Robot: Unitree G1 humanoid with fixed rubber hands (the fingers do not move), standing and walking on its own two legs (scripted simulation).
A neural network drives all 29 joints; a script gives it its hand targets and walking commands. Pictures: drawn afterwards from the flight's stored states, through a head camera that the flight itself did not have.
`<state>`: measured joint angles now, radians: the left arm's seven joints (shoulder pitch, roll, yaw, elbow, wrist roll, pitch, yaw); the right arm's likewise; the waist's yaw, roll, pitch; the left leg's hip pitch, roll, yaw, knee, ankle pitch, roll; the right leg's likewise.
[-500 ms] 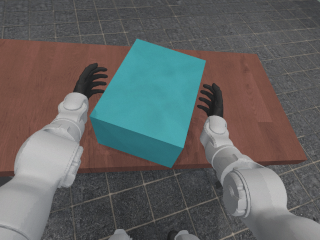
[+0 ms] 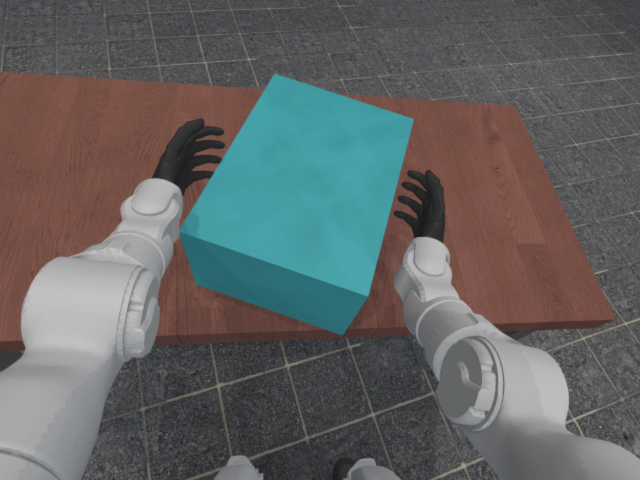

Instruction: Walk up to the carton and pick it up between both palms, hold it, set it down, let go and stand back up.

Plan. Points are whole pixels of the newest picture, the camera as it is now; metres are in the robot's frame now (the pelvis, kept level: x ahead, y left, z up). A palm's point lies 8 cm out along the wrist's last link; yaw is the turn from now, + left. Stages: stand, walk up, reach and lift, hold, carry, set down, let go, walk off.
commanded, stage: reach and lift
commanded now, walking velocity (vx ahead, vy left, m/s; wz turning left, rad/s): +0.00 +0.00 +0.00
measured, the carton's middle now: (307, 199) +0.51 -0.01 -0.04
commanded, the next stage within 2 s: none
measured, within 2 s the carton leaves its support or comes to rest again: leaves its support in 1.98 s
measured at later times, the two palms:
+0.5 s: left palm (174, 179) +0.47 +0.16 +0.04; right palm (423, 241) +0.40 -0.15 +0.03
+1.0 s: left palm (174, 178) +0.48 +0.16 +0.04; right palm (422, 243) +0.40 -0.15 +0.03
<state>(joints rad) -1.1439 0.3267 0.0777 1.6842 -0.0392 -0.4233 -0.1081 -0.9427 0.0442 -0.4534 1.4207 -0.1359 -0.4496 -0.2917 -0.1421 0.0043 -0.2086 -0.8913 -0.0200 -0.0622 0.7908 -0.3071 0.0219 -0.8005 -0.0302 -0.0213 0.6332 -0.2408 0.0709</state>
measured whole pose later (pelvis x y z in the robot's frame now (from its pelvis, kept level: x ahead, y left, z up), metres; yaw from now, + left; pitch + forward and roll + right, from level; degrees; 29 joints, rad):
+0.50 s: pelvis +0.00 +0.00 +0.00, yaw +0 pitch +23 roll -5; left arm -1.18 0.35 0.33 1.74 0.17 -0.46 -0.11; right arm -0.91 0.09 -0.68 1.38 -0.35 -0.55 -0.27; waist -0.14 0.02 -0.18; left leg -0.89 -0.02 -0.06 0.79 -0.30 0.02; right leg -0.79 -0.03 -0.02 0.62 -0.23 0.05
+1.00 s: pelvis +0.00 +0.01 +0.00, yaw +0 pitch +23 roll -5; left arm -1.19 0.35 0.31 1.76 0.18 -0.48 -0.10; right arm -0.90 0.10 -0.68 1.35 -0.35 -0.57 -0.26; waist -0.14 0.02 -0.17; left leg -0.89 -0.02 -0.06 0.79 -0.30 0.02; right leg -0.79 -0.03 -0.02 0.61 -0.23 0.04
